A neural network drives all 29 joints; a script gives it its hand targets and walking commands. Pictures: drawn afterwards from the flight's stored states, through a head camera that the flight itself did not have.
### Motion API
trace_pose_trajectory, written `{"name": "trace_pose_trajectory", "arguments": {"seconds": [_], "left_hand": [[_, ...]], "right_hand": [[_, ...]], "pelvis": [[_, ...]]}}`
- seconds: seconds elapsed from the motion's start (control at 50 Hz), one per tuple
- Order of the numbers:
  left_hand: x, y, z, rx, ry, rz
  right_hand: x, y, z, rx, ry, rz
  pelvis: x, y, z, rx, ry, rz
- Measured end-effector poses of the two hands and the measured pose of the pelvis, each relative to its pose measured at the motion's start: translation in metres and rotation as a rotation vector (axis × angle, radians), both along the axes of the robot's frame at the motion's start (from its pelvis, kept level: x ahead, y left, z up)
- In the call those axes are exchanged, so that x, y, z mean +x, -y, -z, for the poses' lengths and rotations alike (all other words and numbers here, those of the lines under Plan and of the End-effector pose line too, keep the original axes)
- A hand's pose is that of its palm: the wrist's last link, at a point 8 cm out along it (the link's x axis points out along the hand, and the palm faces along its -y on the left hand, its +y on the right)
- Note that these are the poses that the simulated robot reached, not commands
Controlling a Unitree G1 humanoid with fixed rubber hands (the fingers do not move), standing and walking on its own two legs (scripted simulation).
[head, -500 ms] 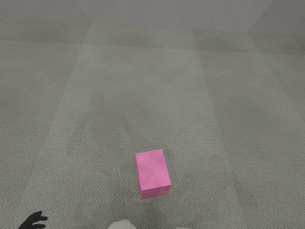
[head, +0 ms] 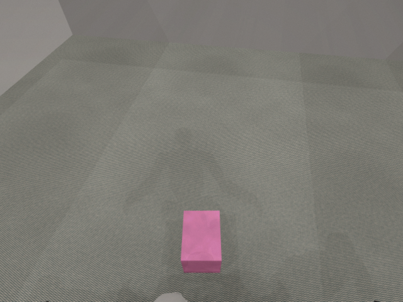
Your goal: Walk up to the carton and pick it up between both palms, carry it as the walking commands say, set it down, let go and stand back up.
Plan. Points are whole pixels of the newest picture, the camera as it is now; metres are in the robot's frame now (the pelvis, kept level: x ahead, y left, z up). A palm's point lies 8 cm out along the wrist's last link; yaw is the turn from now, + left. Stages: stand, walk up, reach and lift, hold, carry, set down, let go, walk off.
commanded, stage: walk up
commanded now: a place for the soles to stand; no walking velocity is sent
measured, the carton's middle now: (201, 241) +0.48 +0.05 -0.66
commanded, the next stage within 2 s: reach and lift in 1.78 s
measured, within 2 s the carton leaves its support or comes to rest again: neither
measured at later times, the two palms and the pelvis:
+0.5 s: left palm out of the picture +0.06 +0.36 -0.08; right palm (358, 280) +0.20 -0.29 -0.07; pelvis +0.02 +0.01 +0.01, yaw +7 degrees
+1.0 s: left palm out of the picture +0.10 +0.37 -0.07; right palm (357, 286) +0.18 -0.28 -0.06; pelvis +0.03 +0.03 +0.03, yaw +5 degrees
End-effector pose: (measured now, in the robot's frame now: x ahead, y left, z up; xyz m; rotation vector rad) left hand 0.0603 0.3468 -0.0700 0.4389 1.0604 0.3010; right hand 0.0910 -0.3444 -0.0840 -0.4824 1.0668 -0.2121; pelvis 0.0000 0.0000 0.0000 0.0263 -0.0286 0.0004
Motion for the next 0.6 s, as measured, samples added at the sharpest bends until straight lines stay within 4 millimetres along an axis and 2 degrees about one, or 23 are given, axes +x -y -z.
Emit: {"name": "trace_pose_trajectory", "arguments": {"seconds": [0.06,0.12,0.26,0.34,0.44,0.6], "left_hand": [[-0.004,-0.008,-0.009,0.034,-0.013,-0.023],[-0.005,-0.014,-0.009,0.051,-0.023,-0.039],[0.011,0.002,-0.008,0.036,0.026,-0.041],[0.009,0.001,-0.009,0.030,0.038,-0.048],[0.001,-0.011,0.003,-0.003,0.014,-0.086],[0.005,-0.008,0.012,-0.057,-0.032,-0.076]], "right_hand": [[0.020,-0.008,0.000,0.030,0.003,-0.037],[0.040,-0.014,0.000,0.039,0.029,-0.076],[0.078,-0.021,-0.002,0.076,0.075,-0.095],[0.097,-0.034,-0.007,0.086,0.082,-0.128],[0.106,-0.049,-0.008,0.069,0.094,-0.153],[0.109,-0.068,-0.014,0.092,0.077,-0.122]], "pelvis": [[0.006,0.003,-0.003,0.004,-0.009,-0.028],[0.010,0.002,-0.001,0.006,-0.011,-0.052],[0.019,0.006,-0.004,-0.025,-0.005,-0.090],[0.022,0.002,-0.007,-0.017,0.000,-0.111],[0.023,-0.011,-0.003,-0.024,0.004,-0.117],[0.027,-0.018,-0.013,-0.042,0.002,-0.106]]}}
